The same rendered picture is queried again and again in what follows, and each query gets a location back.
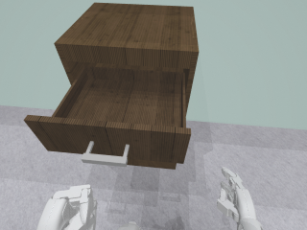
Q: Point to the handle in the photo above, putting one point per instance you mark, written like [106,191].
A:
[102,159]

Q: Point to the right robot hand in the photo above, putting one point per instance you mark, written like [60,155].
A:
[239,204]

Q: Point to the left robot hand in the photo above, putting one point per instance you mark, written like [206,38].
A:
[75,206]

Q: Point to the right robot forearm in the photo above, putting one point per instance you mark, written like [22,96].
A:
[249,224]

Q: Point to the cabinet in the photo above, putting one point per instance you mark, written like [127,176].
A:
[137,37]

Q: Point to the drawer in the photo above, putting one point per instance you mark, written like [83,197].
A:
[115,107]

